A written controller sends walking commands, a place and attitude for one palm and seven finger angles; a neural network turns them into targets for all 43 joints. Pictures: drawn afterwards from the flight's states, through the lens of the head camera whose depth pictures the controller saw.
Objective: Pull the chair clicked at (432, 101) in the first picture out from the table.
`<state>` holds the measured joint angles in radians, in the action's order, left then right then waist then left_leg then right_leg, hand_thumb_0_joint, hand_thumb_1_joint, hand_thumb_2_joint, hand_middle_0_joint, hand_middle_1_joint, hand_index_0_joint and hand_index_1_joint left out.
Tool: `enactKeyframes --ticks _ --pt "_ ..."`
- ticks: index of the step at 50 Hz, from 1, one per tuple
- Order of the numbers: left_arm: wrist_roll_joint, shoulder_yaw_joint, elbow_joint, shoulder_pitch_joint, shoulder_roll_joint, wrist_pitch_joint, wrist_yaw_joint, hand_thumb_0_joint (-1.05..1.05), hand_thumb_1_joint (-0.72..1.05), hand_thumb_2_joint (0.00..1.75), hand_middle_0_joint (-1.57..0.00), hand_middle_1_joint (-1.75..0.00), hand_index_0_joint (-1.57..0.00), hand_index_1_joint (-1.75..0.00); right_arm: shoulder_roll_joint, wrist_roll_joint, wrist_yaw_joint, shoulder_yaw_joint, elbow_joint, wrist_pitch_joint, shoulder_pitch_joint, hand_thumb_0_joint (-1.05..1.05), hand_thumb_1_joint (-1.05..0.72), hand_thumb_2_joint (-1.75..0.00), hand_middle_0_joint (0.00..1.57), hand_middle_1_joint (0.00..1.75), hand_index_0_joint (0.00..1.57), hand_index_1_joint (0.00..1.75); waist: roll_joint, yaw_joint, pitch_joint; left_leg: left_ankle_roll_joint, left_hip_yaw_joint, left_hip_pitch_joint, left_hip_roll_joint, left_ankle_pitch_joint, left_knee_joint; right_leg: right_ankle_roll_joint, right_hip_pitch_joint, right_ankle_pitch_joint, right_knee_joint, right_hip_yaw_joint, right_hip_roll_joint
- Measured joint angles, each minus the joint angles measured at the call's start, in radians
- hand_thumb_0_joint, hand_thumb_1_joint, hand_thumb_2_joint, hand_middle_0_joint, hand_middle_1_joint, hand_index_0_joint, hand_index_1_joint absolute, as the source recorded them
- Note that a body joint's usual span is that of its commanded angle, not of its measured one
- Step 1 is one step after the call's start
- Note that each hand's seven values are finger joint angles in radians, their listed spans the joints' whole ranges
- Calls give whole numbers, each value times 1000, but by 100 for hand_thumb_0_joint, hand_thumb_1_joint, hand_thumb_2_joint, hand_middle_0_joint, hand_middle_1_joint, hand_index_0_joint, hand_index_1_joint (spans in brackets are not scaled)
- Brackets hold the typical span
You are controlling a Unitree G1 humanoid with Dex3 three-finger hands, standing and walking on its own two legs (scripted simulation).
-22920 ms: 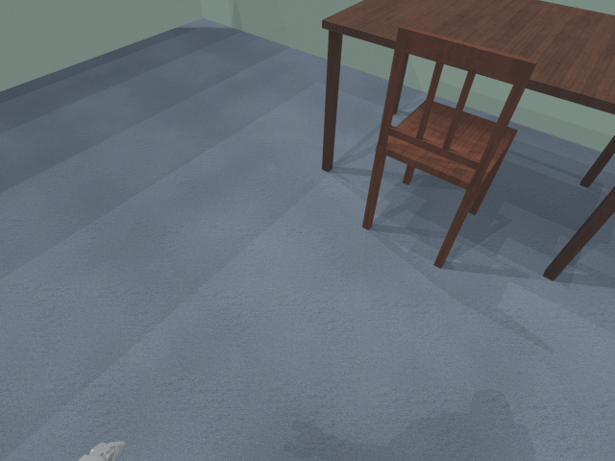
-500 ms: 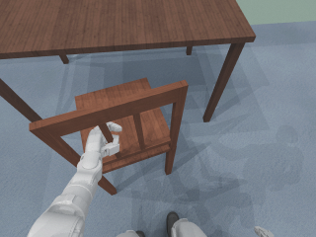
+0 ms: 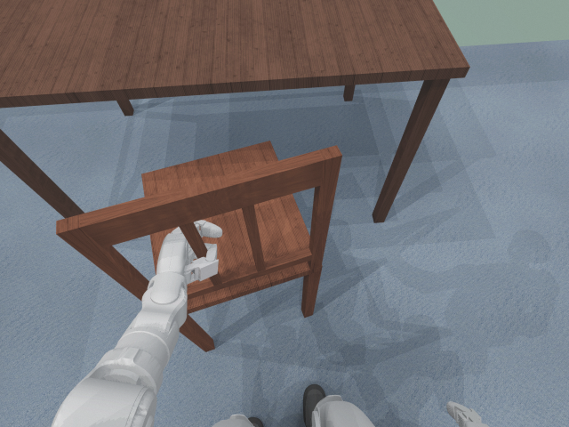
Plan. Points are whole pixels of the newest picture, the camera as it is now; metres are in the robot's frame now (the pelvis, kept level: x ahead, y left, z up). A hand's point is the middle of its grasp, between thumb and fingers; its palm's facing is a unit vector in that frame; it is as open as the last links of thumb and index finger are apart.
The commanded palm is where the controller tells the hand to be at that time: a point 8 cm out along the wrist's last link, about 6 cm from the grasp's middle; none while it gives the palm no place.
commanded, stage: step backward, pulling the chair out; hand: left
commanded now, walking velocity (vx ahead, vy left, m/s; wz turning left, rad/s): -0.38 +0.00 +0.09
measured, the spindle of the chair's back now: (203, 255) +0.39 +0.14 -0.10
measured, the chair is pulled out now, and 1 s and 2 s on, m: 0.17 0.17 0.18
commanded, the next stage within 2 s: stop walking, hand still on the chair in 1.66 s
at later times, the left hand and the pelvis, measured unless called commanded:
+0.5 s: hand (211, 261) +0.37 +0.12 -0.06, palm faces -0.03 -0.98 -0.20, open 5.1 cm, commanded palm +0.36 +0.17 -0.05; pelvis +0.00 +0.00 +0.00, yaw +0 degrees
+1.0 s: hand (211, 262) +0.37 +0.12 -0.06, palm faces -0.04 -0.98 -0.20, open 5.1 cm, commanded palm +0.36 +0.17 -0.05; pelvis +0.00 +0.01 +0.00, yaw +0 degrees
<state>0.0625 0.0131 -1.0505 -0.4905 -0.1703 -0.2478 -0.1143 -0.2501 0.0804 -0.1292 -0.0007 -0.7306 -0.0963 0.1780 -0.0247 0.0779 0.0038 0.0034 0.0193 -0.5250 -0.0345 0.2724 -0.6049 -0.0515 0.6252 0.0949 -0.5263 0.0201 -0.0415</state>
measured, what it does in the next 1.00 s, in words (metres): stands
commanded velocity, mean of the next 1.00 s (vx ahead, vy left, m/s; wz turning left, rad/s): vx -0.38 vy -0.01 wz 0.10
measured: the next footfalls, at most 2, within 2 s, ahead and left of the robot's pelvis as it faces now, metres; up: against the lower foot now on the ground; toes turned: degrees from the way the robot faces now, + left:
none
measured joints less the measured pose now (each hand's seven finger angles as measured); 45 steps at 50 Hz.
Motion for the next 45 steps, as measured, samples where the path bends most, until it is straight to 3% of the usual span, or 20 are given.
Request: enactKeyframes --ticks 11,33,45 --pt "3 -8 22 11 -13 13 0 2 71 81 -27 -113 -50 -145 -7 -1 -6 -3 7 -6 18 0 -90 -90 21 30 20 30 13 11 3 7 -12 11 -1 -10 18 7 -10 -16 21 -12 0" --pt "1 -7 20 15 -1 9 2 2 70 82 -26 -114 -50 -145 6 -4 -2 1 2 -1 4 0 -90 -90 21 30 20 30 2 -1 1 1 -2 14 3 -4 18 1 -16 -7 21 -2 -2" --pt "-2 -17 26 11 -2 21 -1 2 71 80 -25 -115 -50 -145 -7 1 -4 -1 11 -11 3 0 -90 -90 21 30 20 30 7 5 6 6 0 22 -1 -12 28 6 -28 -17 39 -1 2"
